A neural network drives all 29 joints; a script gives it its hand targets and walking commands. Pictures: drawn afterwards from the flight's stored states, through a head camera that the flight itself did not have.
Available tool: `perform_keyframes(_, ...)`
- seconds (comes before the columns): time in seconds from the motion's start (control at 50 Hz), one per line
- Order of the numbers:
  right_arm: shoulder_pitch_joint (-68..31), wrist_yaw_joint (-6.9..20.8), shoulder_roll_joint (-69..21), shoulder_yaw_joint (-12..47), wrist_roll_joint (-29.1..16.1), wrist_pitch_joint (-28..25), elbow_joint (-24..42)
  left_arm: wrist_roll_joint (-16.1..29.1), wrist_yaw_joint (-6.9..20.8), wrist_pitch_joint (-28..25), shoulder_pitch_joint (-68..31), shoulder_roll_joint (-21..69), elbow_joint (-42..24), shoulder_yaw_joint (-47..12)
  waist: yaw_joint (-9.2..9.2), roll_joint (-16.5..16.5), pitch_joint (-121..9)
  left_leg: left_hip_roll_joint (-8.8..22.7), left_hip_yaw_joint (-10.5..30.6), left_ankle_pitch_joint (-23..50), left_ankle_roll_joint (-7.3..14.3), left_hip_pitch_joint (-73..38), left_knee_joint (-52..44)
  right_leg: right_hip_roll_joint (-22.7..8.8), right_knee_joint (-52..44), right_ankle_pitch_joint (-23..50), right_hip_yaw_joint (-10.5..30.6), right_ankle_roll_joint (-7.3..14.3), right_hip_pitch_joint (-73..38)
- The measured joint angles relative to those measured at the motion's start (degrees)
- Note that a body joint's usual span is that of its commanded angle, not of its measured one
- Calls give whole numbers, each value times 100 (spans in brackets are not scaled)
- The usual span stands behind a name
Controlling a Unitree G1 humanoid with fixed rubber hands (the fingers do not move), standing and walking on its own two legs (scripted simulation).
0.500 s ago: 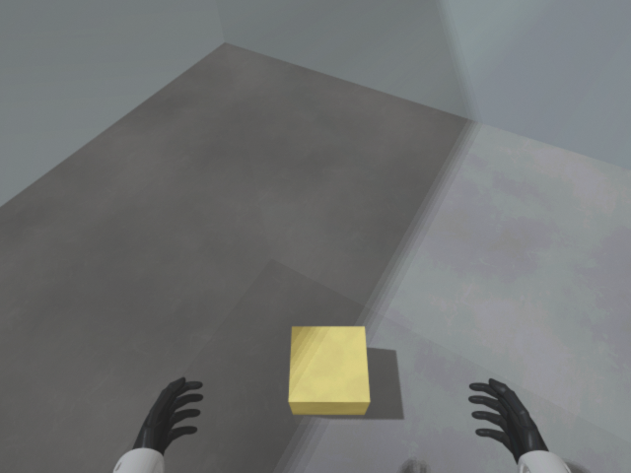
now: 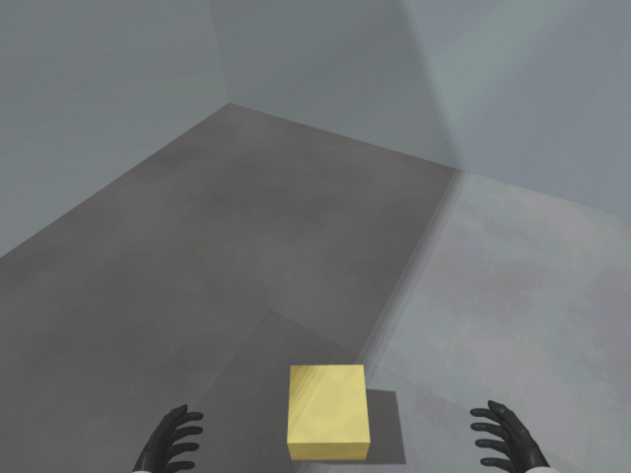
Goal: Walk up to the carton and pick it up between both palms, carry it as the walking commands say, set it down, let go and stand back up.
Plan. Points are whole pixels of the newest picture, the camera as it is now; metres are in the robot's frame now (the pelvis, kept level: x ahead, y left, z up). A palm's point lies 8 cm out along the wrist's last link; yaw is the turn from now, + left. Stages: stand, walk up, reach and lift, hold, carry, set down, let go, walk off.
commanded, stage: stand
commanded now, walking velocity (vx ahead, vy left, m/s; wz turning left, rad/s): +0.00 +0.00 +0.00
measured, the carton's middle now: (327, 412) +0.43 +0.01 -0.69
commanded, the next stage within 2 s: none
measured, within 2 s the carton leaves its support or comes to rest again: neither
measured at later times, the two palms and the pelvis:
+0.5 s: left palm out of the picture +0.13 +0.29 -0.09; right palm out of the picture +0.15 -0.29 -0.09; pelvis +0.01 +0.00 +0.00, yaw +0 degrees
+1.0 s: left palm out of the picture +0.10 +0.31 -0.09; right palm out of the picture +0.11 -0.30 -0.09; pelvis +0.00 +0.00 +0.01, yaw +0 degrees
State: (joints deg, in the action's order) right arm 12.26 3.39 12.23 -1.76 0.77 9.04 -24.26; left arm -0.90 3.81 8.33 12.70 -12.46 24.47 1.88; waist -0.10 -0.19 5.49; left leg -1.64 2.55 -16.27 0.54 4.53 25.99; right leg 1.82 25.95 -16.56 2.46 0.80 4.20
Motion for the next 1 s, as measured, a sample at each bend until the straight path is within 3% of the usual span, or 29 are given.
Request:
perform_keyframes(0.1,-81,-326,267,28,124,-407,-812,-124,-322,-382,-100,-289,731,-10,17,13,-374,32,5,-92,-21,443,235,34,152,-49,-21,-2,403)
perform_keyframes(0.3,-197,-418,700,-47,117,-789,-1699,-140,-447,-698,-108,-737,1524,93,49,3,-502,33,-13,-87,-10,570,166,22,80,-40,-15,-7,531)
perform_keyframes(1.0,-400,-467,862,111,73,-948,-2897,-60,-488,-828,-362,-865,2762,-71,37,-15,-476,-3,-8,238,22,173,-390,-60,-430,246,-27,-46,145)
